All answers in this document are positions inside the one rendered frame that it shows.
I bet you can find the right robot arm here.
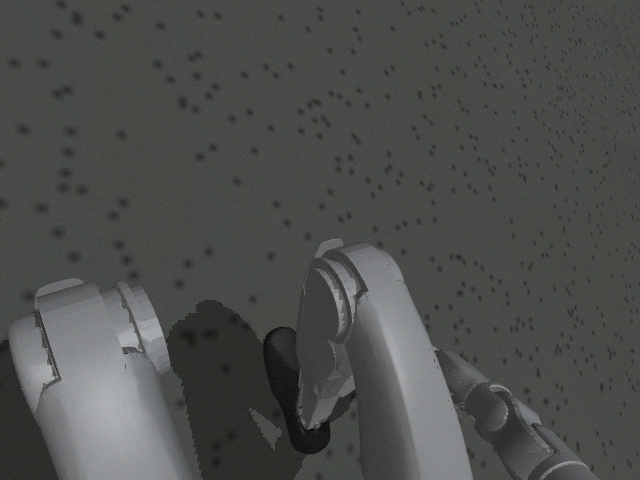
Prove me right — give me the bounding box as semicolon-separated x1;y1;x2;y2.
465;382;599;480

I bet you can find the right robot hand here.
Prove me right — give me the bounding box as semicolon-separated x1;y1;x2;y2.
433;346;492;419

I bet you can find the right robot foot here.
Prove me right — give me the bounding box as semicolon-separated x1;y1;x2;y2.
263;327;330;454

